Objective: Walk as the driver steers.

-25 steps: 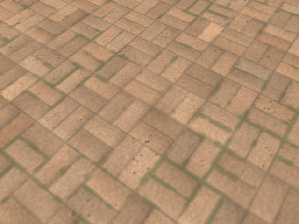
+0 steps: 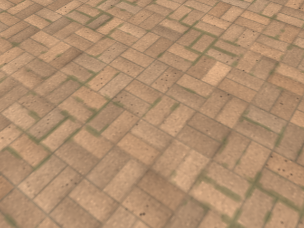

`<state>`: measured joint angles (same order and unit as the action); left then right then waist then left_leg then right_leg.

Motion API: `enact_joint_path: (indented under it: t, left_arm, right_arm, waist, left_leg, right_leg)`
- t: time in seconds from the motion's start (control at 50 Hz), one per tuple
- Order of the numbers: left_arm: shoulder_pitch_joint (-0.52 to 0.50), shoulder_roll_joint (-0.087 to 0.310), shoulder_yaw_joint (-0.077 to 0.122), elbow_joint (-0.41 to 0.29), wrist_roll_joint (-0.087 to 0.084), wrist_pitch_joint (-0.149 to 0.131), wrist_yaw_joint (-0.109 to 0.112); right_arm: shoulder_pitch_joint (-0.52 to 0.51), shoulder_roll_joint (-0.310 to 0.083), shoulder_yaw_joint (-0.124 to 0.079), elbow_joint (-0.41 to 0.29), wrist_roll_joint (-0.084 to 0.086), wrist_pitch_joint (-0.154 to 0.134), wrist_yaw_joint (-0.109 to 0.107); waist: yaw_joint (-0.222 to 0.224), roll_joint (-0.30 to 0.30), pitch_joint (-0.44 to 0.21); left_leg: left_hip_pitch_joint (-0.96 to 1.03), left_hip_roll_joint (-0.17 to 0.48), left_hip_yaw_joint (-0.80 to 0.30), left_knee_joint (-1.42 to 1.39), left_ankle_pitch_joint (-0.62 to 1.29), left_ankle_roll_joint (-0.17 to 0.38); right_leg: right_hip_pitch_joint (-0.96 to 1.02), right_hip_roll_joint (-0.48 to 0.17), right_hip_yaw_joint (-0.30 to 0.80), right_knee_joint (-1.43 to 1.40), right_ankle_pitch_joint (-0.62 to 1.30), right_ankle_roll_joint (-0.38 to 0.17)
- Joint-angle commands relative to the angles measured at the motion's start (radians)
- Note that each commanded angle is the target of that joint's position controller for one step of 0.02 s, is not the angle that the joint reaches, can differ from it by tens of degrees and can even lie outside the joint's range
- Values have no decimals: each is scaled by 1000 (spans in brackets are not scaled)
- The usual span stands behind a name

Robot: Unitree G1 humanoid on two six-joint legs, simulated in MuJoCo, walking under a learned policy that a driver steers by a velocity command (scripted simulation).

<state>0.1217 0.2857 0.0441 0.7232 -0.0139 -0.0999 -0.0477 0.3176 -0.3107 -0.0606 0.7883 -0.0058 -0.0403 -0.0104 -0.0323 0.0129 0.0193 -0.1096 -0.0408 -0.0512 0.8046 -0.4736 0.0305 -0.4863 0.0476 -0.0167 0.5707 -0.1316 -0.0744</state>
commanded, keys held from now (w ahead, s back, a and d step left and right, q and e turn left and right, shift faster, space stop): w+e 0.38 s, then e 0.62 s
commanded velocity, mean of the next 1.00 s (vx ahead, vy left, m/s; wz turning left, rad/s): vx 0.30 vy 0.00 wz -0.53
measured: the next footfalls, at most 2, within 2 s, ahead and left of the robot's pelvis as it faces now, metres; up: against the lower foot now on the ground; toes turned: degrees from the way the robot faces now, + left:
left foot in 0.44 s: +0.45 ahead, +0.07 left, +0.00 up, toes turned -20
right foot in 0.92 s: +0.39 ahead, -0.19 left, +0.00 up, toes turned -34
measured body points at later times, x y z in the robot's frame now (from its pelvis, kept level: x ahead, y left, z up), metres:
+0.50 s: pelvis +0.28 +0.00 +0.00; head +0.32 -0.01 +0.45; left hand +0.39 +0.28 -0.11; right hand +0.45 -0.29 -0.05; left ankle +0.41 +0.08 -0.72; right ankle +0.12 -0.08 -0.68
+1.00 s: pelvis +0.37 -0.06 +0.01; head +0.40 -0.11 +0.46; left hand +0.69 +0.07 -0.06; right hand +0.33 -0.38 -0.11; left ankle +0.40 +0.09 -0.66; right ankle +0.36 -0.17 -0.72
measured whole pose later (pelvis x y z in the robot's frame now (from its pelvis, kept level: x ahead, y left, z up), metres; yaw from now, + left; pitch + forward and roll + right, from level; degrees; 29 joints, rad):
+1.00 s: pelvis +0.37 -0.06 +0.01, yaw -35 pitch +2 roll +1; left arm 0.14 0.32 0.07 0.58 0.00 0.03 0.00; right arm 0.12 -0.33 -0.08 0.76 0.00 -0.01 0.00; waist -0.01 0.03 0.07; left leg -0.40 0.04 0.05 0.99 -0.54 -0.06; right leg -0.38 0.01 0.02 0.56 -0.21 -0.05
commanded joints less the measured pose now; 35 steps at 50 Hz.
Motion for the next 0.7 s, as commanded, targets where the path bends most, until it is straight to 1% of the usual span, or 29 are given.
enact_joint_path:
  t: [0.02,0.04,0.06,0.08,0.1,0.12,0.14,0.18,0.2,0.24,0.28,0.32,0.34,0.38,0.4,0.42,0.44,0.46,0.48,0.5,0.52,0.54,0.56,0.58,0.6,0.62,0.64,0.66,0.7]
  left_arm:
    - [254,164,53,-8,-10,3,6]
    - [203,156,50,-23,1,9,11]
    - [167,141,44,-31,4,13,13]
    - [148,126,37,-38,12,13,17]
    - [138,121,35,-45,11,16,20]
    - [136,124,37,-47,7,16,25]
    - [142,132,40,-45,3,16,30]
    - [164,157,48,-36,0,19,43]
    - [176,164,51,-30,-3,22,49]
    - [202,166,53,-16,-8,31,59]
    - [238,167,54,-2,-12,40,65]
    - [270,165,55,12,-16,49,69]
    - [279,160,54,16,-17,54,70]
    - [274,160,57,16,-15,62,75]
    - [258,163,60,12,-12,68,77]
    - [232,153,59,2,-11,74,77]
    - [210,121,48,-18,-4,74,74]
    - [216,70,31,-53,18,72,77]
    - [414,42,17,-56,-1,67,71]
    - [418,153,39,-20,-11,75,74]
    - [290,197,56,-38,-12,89,76]
    - [232,189,60,-52,-7,102,82]
    - [209,179,64,-66,1,114,84]
    - [224,145,61,-69,-5,126,81]
    - [229,113,53,-74,-9,134,81]
    - [219,91,48,-85,-9,137,81]
    - [201,85,46,-97,-5,138,80]
    - [184,84,45,-107,-1,139,77]
    - [157,85,44,-119,1,139,67]
  right_arm:
    - [-29,-125,-11,-125,29,-62,18]
    - [-95,-119,-7,-140,27,-75,19]
    - [-127,-115,-11,-149,6,-82,17]
    - [-118,-112,-15,-153,-8,-81,14]
    - [-104,-104,-16,-154,-13,-75,13]
    - [-90,-93,-15,-153,-13,-69,11]
    - [-89,-84,-13,-152,-13,-61,9]
    - [-143,-67,-7,-170,-13,-52,2]
    - [-181,-57,-3,-179,-13,-52,1]
    - [-251,-38,3,-194,-10,-58,4]
    - [-316,-33,5,-207,-2,-66,11]
    - [-363,-42,3,-221,7,-74,20]
    - [-374,-50,-1,-225,9,-79,24]
    - [-365,-71,-10,-223,13,-87,29]
    - [-335,-86,-18,-217,9,-91,27]
    - [-264,-102,-28,-199,1,-96,22]
    - [-164,-132,-39,-186,-17,-101,16]
    - [-23,-196,-52,-177,-32,-97,6]
    - [4,-220,-58,-151,-26,-75,15]
    - [-40,-128,-41,-179,-3,-60,15]
    - [-85,-70,-24,-194,-1,-48,9]
    - [-134,-58,-16,-191,-6,-37,8]
    - [-165,-51,-13,-182,-5,-29,8]
    - [-182,-60,-13,-172,-13,-27,7]
    - [-194,-67,-17,-162,-18,-28,7]
    - [-200,-78,-22,-153,-19,-28,6]
    - [-201,-94,-28,-144,-18,-27,3]
    - [-202,-106,-33,-137,-14,-23,-1]
    - [-219,-119,-38,-129,-5,-12,-9]
  waist:
    - [126,-159,-198]
    - [114,-63,-120]
    - [90,-19,-59]
    - [59,-40,-53]
    - [41,-68,-53]
    - [31,-82,-56]
    - [28,-83,-53]
    - [40,-73,-31]
    - [52,-73,-23]
    - [78,-85,-17]
    - [104,-91,-16]
    - [117,-92,-13]
    - [117,-95,-13]
    - [99,-113,-13]
    - [78,-130,-11]
    - [36,-134,-44]
    - [-15,-115,-143]
    - [-55,30,-300]
    - [32,348,-427]
    - [21,199,-363]
    - [-11,108,-232]
    - [6,36,-157]
    - [27,41,-100]
    - [51,79,-73]
    - [57,112,-59]
    - [58,130,-60]
    - [55,129,-71]
    - [52,117,-90]
    - [48,97,-119]
  left_leg:
    - [-657,28,-83,498,13,-4]
    - [-641,65,-64,448,83,3]
    - [-622,91,-53,370,126,-5]
    - [-564,113,-54,310,163,-13]
    - [-532,116,-48,271,176,-27]
    - [-520,119,-40,235,180,-42]
    - [-517,117,-28,201,189,-59]
    - [-529,107,-14,89,270,-88]
    - [-520,99,-14,19,336,-98]
    - [-470,73,-12,-116,460,-107]
    - [-416,44,-8,-214,542,-107]
    - [-394,26,-19,-270,552,-99]
    - [-390,22,-30,-299,535,-93]
    - [-366,21,-48,-338,472,-70]
    - [-332,16,-45,-358,432,-51]
    - [-231,12,-23,-409,464,-24]
    - [-32,83,-57,-405,565,25]
    - [256,279,-232,-335,831,91]
    - [505,517,-611,-339,893,285]
    - [411,500,-603,-366,740,259]
    - [285,435,-421,-378,753,213]
    - [160,380,-306,-398,805,187]
    - [61,342,-233,-417,832,180]
    - [-31,309,-163,-455,820,170]
    - [-78,290,-115,-488,821,178]
    - [-85,293,-85,-509,841,193]
    - [-73,309,-70,-520,859,207]
    - [-55,324,-55,-527,865,216]
    - [-40,328,-4,-536,824,214]
  right_leg:
    - [738,-342,702,-290,-300,-229]
    - [610,-303,601,-300,-223,-203]
    - [503,-270,527,-316,-113,-197]
    - [440,-238,477,-331,-13,-190]
    - [406,-215,447,-344,51,-192]
    - [382,-206,420,-350,102,-199]
    - [353,-199,395,-355,145,-204]
    - [309,-181,353,-365,187,-201]
    - [291,-165,334,-364,185,-187]
    - [260,-130,305,-351,160,-156]
    - [250,-123,314,-333,132,-138]
    - [283,-137,357,-300,108,-131]
    - [316,-146,386,-276,95,-127]
    - [376,-169,444,-222,100,-114]
    - [392,-165,459,-173,175,-99]
    - [390,-130,445,-90,271,-70]
    - [338,-76,401,72,307,-29]
    - [177,8,300,362,15,23]
    - [-119,111,228,626,-591,76]
    - [-182,7,240,734,-524,100]
    - [-205,-18,197,755,-451,121]
    - [-188,-48,160,734,-401,138]
    - [-173,-73,145,693,-372,147]
    - [-116,-89,123,656,-347,150]
    - [-89,-88,95,614,-321,155]
    - [-88,-91,80,569,-302,161]
    - [-92,-100,77,530,-272,163]
    - [-90,-110,77,489,-235,162]
    - [-54,-123,68,401,-141,155]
